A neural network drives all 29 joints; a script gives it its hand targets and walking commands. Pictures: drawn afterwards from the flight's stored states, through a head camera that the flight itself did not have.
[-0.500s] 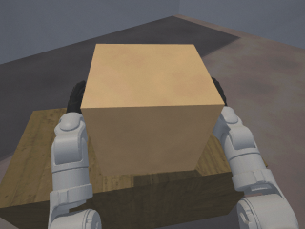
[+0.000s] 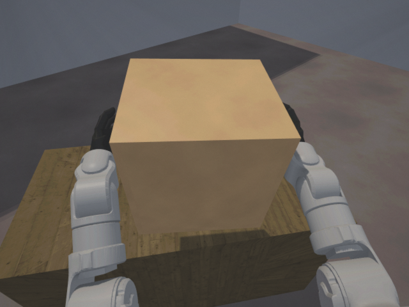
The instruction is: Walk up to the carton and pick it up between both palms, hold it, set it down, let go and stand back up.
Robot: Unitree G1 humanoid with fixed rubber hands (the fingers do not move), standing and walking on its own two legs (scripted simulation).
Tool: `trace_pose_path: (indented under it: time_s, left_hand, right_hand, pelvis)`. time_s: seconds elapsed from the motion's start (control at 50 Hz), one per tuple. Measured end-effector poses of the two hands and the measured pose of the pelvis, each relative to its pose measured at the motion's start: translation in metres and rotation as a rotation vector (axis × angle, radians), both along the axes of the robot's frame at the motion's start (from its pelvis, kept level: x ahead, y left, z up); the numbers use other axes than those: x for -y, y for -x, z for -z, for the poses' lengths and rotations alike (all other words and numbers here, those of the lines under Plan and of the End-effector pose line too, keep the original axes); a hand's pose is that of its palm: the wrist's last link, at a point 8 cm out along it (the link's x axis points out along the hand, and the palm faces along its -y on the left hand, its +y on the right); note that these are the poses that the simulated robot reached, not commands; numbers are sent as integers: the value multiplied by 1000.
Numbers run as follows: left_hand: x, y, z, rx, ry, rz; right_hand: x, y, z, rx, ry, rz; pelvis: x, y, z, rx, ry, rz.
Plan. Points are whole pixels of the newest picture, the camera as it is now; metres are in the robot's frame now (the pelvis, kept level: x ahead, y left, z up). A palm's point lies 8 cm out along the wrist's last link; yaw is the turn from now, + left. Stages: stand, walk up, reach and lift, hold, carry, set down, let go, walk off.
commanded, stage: hold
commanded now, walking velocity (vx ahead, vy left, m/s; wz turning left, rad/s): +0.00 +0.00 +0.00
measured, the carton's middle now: (198, 147) +0.39 +0.01 +0.14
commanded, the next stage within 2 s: none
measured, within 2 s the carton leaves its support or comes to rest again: neither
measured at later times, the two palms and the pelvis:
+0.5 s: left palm (104, 151) +0.36 +0.18 +0.17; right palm (288, 142) +0.37 -0.17 +0.17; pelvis +0.01 +0.00 +0.00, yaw +0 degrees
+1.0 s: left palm (104, 148) +0.36 +0.18 +0.18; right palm (290, 141) +0.36 -0.17 +0.17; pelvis +0.00 +0.00 +0.00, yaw +0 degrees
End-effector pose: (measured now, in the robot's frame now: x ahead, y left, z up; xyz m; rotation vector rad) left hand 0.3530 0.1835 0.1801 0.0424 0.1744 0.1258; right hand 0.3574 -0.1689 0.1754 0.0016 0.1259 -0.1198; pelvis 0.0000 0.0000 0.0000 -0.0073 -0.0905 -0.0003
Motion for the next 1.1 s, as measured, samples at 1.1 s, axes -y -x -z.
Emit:
trace_pose_path:
  time_s: [1.1]
  left_hand:
    - [1, -2, -2, -9, -15, -4]
  right_hand:
    - [1, -5, 1, -7, 11, -8]
  pelvis:
    - [3, -5, 0, 6, 0, -3]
